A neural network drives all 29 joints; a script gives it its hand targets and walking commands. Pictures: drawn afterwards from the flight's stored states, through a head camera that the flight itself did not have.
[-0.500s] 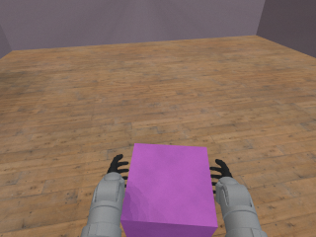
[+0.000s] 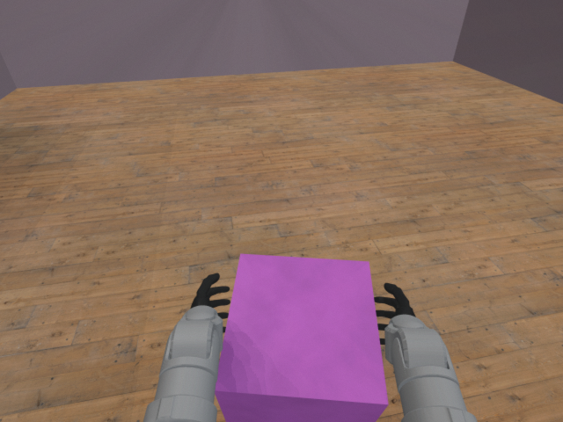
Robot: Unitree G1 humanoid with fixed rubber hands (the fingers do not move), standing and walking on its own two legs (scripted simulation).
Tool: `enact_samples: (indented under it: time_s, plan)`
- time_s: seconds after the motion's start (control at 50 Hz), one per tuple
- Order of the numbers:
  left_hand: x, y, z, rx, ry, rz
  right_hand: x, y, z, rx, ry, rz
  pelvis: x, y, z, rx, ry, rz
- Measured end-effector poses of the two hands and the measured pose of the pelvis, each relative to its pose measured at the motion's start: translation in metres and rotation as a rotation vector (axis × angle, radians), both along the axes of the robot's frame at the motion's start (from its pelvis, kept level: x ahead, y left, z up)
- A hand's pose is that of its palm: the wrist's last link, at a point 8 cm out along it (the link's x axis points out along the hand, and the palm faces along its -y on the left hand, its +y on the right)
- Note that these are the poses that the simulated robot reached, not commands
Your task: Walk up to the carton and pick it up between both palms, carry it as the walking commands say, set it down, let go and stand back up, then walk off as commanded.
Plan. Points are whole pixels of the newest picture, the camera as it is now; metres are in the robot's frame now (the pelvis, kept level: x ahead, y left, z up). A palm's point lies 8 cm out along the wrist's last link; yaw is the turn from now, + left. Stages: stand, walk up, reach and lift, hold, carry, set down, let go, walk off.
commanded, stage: hold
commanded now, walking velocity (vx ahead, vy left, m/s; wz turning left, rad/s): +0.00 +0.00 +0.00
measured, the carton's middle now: (299, 341) +0.30 +0.00 -0.04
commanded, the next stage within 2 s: carry in 0.08 s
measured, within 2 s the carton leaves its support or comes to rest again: neither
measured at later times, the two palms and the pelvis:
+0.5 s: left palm (219, 345) +0.24 +0.12 +0.04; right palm (436, 370) +0.22 -0.18 +0.03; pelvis -0.06 +0.00 -0.02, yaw -4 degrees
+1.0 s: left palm (216, 292) +0.29 +0.12 +0.09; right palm (430, 310) +0.27 -0.17 +0.09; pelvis +0.00 +0.00 +0.00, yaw -4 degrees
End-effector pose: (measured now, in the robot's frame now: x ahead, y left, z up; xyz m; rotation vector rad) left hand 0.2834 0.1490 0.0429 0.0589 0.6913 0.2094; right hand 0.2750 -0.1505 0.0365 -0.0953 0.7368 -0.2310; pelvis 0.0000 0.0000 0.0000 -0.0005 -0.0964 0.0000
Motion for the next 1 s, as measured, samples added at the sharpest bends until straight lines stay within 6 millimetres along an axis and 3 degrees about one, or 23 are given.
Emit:
enact_samples:
  time_s: [0.12,0.22,0.4,0.5,0.62,0.74,0.82,0.9,1.0]
  plan:
    - [0.001,0.002,0.001,0.005,-0.010,0.003,0.001,0.002,0.000,0.001,-0.009,0.000,-0.001,0.001,-0.002,0.000,0.018,-0.001]
    - [0.000,-0.002,-0.004,-0.008,-0.041,0.024,0.001,-0.001,-0.005,-0.006,-0.040,0.000,-0.019,0.003,-0.017,0.007,0.061,-0.029]
    - [-0.028,-0.020,-0.012,-0.043,0.030,0.024,-0.043,-0.018,-0.018,0.035,0.031,-0.080,-0.049,-0.004,-0.031,0.010,0.110,-0.052]
    - [-0.041,-0.032,-0.003,-0.030,0.090,-0.002,-0.059,-0.029,-0.005,0.029,0.092,-0.095,-0.062,-0.001,-0.022,0.028,0.131,-0.062]
    - [-0.046,-0.034,0.020,-0.052,0.099,-0.026,-0.075,-0.030,0.022,0.049,0.098,-0.169,-0.061,-0.004,-0.009,0.020,0.141,-0.106]
    - [-0.039,-0.044,0.049,-0.064,0.024,-0.014,-0.065,-0.041,0.048,0.048,0.023,-0.145,-0.046,-0.020,-0.008,0.005,0.129,-0.098]
    - [-0.031,-0.048,0.061,-0.024,0.048,-0.017,-0.051,-0.045,0.059,0.053,0.050,-0.122,-0.035,-0.019,0.001,0.029,0.141,-0.086]
    - [-0.016,-0.042,0.063,-0.022,0.081,-0.008,-0.033,-0.040,0.062,0.051,0.083,-0.116,-0.023,-0.012,0.006,0.036,0.153,-0.082]
    - [0.009,-0.025,0.052,-0.060,0.085,0.015,-0.008,-0.023,0.055,0.041,0.085,-0.126,-0.002,-0.001,-0.003,0.013,0.156,-0.074]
